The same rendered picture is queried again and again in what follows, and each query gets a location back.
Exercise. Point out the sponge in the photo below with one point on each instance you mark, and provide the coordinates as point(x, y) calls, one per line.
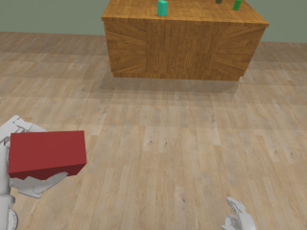
point(43, 154)

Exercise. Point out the robot left hand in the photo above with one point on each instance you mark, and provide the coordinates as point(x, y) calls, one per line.
point(30, 186)

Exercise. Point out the robot right hand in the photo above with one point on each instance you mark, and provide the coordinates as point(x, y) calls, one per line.
point(244, 221)

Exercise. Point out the table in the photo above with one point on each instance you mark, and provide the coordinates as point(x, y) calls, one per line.
point(197, 40)

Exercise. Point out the left robot forearm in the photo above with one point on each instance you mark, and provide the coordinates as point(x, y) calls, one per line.
point(8, 217)

